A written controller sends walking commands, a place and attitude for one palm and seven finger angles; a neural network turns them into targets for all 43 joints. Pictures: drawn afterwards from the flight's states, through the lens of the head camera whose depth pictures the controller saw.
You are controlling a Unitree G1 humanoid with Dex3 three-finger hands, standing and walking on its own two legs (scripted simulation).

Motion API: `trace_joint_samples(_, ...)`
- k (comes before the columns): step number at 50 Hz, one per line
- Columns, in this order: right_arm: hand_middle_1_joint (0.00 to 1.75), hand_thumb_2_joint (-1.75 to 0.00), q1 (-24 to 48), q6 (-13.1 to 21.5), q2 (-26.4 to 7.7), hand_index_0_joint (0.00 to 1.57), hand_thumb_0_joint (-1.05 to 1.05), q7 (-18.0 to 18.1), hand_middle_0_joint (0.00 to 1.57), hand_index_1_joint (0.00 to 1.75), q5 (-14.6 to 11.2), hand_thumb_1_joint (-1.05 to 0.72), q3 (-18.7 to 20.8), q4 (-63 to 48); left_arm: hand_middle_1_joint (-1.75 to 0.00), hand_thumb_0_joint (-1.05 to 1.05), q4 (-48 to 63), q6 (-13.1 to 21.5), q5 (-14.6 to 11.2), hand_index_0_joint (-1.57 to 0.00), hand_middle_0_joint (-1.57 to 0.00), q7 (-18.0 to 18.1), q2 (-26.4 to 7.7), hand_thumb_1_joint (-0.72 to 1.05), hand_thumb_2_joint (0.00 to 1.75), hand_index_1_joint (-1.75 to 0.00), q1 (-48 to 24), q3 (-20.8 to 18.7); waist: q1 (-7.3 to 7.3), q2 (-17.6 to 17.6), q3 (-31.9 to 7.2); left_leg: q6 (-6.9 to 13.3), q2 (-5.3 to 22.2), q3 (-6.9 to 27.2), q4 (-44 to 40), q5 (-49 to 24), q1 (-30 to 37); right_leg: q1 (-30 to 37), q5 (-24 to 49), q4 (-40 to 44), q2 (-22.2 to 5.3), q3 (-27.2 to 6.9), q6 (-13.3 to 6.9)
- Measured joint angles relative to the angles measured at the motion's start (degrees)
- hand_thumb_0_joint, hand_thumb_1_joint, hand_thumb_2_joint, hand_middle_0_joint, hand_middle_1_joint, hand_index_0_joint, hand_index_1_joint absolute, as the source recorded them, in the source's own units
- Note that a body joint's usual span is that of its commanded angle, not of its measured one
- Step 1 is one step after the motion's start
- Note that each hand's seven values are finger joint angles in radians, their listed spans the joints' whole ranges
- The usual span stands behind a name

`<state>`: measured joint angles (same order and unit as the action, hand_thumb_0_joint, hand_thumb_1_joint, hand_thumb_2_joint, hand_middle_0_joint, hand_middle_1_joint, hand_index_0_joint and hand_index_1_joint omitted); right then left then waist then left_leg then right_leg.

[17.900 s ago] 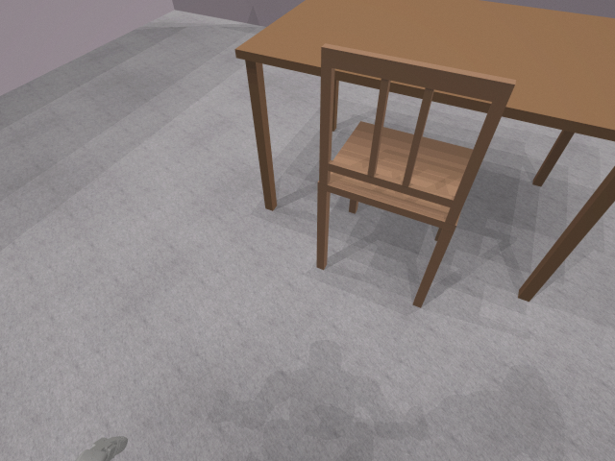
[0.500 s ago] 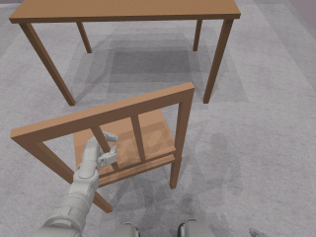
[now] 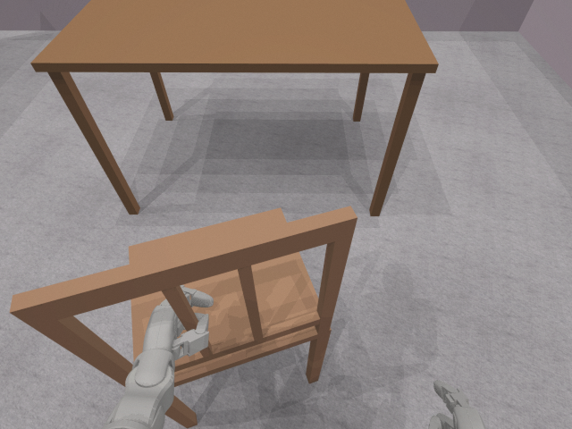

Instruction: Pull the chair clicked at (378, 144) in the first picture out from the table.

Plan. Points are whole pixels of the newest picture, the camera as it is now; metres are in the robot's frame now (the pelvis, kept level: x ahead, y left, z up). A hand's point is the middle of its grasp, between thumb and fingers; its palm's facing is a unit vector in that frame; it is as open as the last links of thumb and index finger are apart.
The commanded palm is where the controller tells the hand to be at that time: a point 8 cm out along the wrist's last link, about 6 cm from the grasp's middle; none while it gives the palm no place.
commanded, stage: stop walking, hand still on the chair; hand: left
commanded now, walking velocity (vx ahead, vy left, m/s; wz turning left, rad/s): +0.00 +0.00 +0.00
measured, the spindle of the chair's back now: (191, 323) +0.28 +0.18 -0.08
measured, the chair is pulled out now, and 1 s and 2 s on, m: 0.58 0.58 0.58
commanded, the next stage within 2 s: open the thumb and straighten the fingers in 0.20 s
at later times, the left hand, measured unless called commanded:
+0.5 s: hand (200, 330) +0.27 +0.15 -0.06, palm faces +0.09 -0.98 -0.16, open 6.7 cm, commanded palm +0.24 +0.20 -0.05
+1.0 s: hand (195, 333) +0.26 +0.16 -0.07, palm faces +0.10 -0.98 -0.18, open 16.8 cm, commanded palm +0.24 +0.21 -0.05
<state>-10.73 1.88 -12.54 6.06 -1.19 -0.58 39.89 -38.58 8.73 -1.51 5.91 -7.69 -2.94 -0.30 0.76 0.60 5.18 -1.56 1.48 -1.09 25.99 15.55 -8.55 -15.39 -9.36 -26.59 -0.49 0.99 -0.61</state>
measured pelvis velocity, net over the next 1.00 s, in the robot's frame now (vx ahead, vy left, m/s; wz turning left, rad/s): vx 0.02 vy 0.00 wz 0.06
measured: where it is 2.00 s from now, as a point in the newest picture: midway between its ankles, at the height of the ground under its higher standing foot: outside the picture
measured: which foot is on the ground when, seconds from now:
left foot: down 0.00-1.00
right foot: down 0.00-1.00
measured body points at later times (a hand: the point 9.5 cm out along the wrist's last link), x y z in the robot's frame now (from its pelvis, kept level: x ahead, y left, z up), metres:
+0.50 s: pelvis +0.01 +0.00 -0.01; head +0.04 +0.00 +0.44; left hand +0.26 +0.20 -0.05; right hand +0.15 -0.25 -0.11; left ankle -0.02 +0.14 -0.74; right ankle +0.05 -0.11 -0.74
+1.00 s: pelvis +0.02 +0.00 -0.04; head +0.07 -0.01 +0.41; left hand +0.26 +0.21 -0.06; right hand +0.20 -0.23 -0.13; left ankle -0.02 +0.14 -0.74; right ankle +0.05 -0.11 -0.74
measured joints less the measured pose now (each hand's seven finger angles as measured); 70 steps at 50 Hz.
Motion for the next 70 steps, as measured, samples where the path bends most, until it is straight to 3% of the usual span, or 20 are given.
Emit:
trace_joint_samples(15, 0.30, -0.89, 0.4, -2.5, -0.2, 0.20, 0.01, 0.4, 0.21, 0.30, 0.0, -0.90, 0.1, -1.5, -1.19, 0.04, 2.6, -1.5, -0.4, -0.49, -0.24, 0.4, 0.2, 0.70, 0.79, -1.45, 3.3, 0.3, 0.02, 0.3, -1.7, -0.2, 0.5, -0.1, -1.3, 0.3, 1.1, 1.1, -0.3, 1.3, 0.6, 0.0, -0.2)
trace_joint_samples(20, 0.30, -0.89, -1.1, -1.2, -0.3, 0.20, 0.01, -1.6, 0.21, 0.30, -2.0, -0.90, 0.1, -1.9, -1.23, 0.04, 7.2, -3.3, -2.5, -0.49, -0.25, 0.0, -0.6, 0.66, 0.78, -1.45, 5.6, 0.0, 1.77, -0.5, -4.7, 0.0, -0.1, 0.9, 2.2, 1.5, -4.2, -4.0, -2.0, -2.5, -0.3, 0.9, 0.0)
trace_joint_samples(25, 0.30, -0.89, -2.2, 1.5, -1.4, 0.20, 0.01, -3.0, 0.21, 0.30, -1.9, -0.90, 0.7, -2.9, -1.28, 0.03, 13.2, -5.4, -2.5, -0.49, -0.30, -0.4, -1.5, 0.44, 0.67, -1.45, 7.2, 0.7, 2.14, -0.1, -6.5, 0.2, -0.5, 1.2, 8.2, 4.1, -10.6, -10.0, -4.4, -7.9, -0.8, 1.0, 0.1)
trace_joint_samples(31, 0.30, -0.89, -2.4, 2.8, -2.2, 0.20, 0.01, -2.8, 0.21, 0.30, -1.4, -0.90, 0.9, -3.8, -1.29, 0.02, 18.1, -9.4, -2.9, -0.47, -0.36, -0.8, -1.3, -0.04, 0.44, -1.38, 8.1, 0.4, 1.97, 1.0, -8.1, 0.5, -0.9, 1.4, 13.3, 6.6, -15.7, -15.0, -6.7, -12.8, -1.3, 1.0, 0.4)
trace_joint_samples(35, 0.30, -0.89, -2.5, 3.6, -2.2, 0.20, 0.01, -2.5, 0.21, 0.30, -1.2, -0.90, 0.8, -4.6, -1.17, 0.01, 21.0, -11.5, -2.9, -0.42, -0.36, -0.7, -1.0, -0.29, 0.32, -1.23, 9.3, 0.9, 1.68, 1.7, -8.9, 0.6, -1.2, 1.6, 15.7, 7.9, -17.9, -17.1, -8.0, -15.2, -1.6, 1.2, 0.6)
trace_joint_samples(39, 0.30, -0.89, -2.5, 4.1, -2.0, 0.20, 0.01, -2.1, 0.21, 0.30, -0.9, -0.90, 0.5, -5.3, -0.98, 0.00, 23.7, -13.3, -2.7, -0.34, -0.32, -0.5, -0.5, -0.42, 0.26, -1.00, 10.5, 1.8, 1.34, 2.0, -9.7, 0.7, -1.4, 2.0, 17.6, 9.0, -19.3, -18.4, -9.3, -17.1, -1.9, 1.5, 0.7)
trace_joint_samples(52, 0.30, -0.89, -2.5, 4.2, -1.8, 0.20, 0.01, -1.4, 0.21, 0.30, -0.7, -0.90, -0.4, -8.2, -0.20, -0.01, 30.2, -16.4, -2.5, -0.07, -0.07, -1.2, -1.7, -0.53, 0.20, -0.21, 14.3, 1.4, 1.29, 1.9, -10.9, 0.3, -1.2, 3.4, 21.7, 11.4, -22.1, -20.5, -11.8, -20.7, -1.9, 2.8, 0.3)
trace_joint_samples(59, 0.30, -0.89, -3.1, 4.1, -2.5, 0.20, 0.01, -1.3, 0.21, 0.30, -0.7, -0.90, -0.4, -8.9, -0.05, -0.01, 32.6, -17.4, -2.7, -0.02, -0.02, -1.9, -2.0, -0.54, 0.20, -0.05, 16.5, 1.6, 1.45, 2.0, -11.4, 0.3, -1.2, 3.7, 22.7, 11.9, -22.7, -20.9, -12.3, -21.4, -2.0, 3.1, 0.3)
trace_joint_samples(70, 0.30, -0.89, -4.4, 4.5, -1.9, 0.20, 0.01, -0.8, 0.21, 0.30, -0.8, -0.90, -0.1, -10.3, 0.00, -0.01, 40.0, -16.9, -2.7, -0.01, -0.01, -2.0, -2.7, -0.54, 0.20, -0.01, 26.8, 1.8, 1.58, 1.8, -11.9, 0.4, -1.1, 3.9, 24.1, 12.6, -23.5, -21.4, -12.8, -22.3, -1.9, 3.4, 0.4)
